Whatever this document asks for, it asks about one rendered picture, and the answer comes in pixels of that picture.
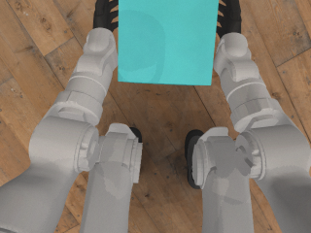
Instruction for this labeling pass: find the left robot hand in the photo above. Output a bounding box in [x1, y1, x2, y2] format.
[92, 0, 119, 33]

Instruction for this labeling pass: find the robot left foot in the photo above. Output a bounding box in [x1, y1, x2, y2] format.
[129, 127, 142, 143]

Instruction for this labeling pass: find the robot left forearm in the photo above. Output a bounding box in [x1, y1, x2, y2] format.
[28, 27, 119, 160]

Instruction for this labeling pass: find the left robot shin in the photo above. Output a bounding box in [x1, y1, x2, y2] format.
[95, 122, 136, 163]

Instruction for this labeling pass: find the left robot upper arm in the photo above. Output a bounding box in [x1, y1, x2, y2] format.
[0, 116, 99, 233]

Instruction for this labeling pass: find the right robot upper arm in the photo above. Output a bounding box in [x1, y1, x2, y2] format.
[234, 124, 311, 233]

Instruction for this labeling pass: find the robot right forearm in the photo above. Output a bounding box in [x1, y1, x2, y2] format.
[213, 32, 311, 166]

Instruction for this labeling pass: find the right robot hand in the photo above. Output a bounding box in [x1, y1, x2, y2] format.
[216, 0, 242, 39]

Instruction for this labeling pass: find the carton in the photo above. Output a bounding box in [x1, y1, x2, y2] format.
[118, 0, 219, 85]

